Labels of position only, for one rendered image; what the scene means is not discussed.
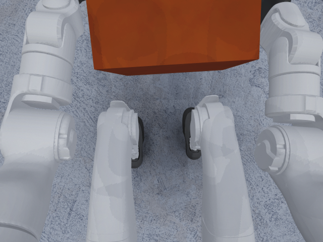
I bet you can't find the robot right upper arm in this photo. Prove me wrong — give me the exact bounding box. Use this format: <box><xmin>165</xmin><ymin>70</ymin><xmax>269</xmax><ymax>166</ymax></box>
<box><xmin>254</xmin><ymin>125</ymin><xmax>323</xmax><ymax>242</ymax></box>

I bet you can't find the robot left upper arm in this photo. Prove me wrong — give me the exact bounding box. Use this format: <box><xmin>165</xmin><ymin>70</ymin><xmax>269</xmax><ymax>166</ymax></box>
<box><xmin>0</xmin><ymin>107</ymin><xmax>77</xmax><ymax>242</ymax></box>

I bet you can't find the right robot foot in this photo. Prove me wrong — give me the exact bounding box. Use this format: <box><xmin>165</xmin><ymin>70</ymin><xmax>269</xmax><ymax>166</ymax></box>
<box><xmin>182</xmin><ymin>107</ymin><xmax>201</xmax><ymax>160</ymax></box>

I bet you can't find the robot left forearm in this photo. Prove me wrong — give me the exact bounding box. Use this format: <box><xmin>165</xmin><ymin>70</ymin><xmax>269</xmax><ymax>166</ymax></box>
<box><xmin>0</xmin><ymin>0</ymin><xmax>84</xmax><ymax>157</ymax></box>

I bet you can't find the robot right hand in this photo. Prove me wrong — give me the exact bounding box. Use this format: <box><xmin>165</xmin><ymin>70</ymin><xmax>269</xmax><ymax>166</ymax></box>
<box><xmin>260</xmin><ymin>0</ymin><xmax>291</xmax><ymax>25</ymax></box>

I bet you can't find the robot left thigh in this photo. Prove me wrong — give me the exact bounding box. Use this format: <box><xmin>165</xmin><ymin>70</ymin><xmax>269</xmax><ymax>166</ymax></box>
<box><xmin>86</xmin><ymin>107</ymin><xmax>139</xmax><ymax>242</ymax></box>

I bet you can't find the robot right forearm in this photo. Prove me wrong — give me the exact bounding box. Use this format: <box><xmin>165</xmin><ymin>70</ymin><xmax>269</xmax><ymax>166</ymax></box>
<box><xmin>260</xmin><ymin>2</ymin><xmax>323</xmax><ymax>131</ymax></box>

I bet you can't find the carton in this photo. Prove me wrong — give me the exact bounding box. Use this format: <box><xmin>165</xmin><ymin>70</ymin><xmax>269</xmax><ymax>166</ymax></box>
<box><xmin>86</xmin><ymin>0</ymin><xmax>261</xmax><ymax>76</ymax></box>

